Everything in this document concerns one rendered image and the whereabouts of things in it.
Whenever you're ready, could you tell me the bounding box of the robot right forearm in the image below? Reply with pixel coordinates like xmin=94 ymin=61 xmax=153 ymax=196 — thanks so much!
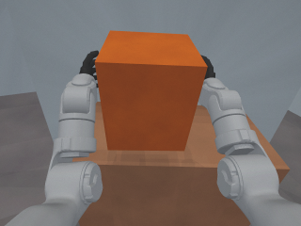
xmin=198 ymin=77 xmax=279 ymax=188

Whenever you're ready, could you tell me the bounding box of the robot left hand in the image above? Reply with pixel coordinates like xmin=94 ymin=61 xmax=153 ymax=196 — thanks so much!
xmin=79 ymin=50 xmax=99 ymax=88

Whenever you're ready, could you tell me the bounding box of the pedestal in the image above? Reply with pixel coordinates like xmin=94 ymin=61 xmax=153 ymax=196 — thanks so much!
xmin=72 ymin=102 xmax=290 ymax=226

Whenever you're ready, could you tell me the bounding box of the robot left forearm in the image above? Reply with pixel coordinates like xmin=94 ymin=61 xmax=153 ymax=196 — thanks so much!
xmin=44 ymin=73 xmax=98 ymax=198

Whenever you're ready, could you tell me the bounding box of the right robot upper arm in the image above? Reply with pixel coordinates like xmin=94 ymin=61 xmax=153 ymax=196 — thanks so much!
xmin=216 ymin=153 xmax=301 ymax=226

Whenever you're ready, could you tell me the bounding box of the carton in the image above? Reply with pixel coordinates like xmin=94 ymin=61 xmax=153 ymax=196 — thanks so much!
xmin=94 ymin=30 xmax=208 ymax=152

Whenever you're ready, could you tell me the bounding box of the robot right hand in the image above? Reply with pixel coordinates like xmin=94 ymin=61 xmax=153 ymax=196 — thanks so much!
xmin=201 ymin=55 xmax=215 ymax=80

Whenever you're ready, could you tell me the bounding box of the left robot upper arm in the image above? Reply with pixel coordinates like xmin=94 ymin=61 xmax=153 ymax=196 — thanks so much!
xmin=5 ymin=160 xmax=103 ymax=226

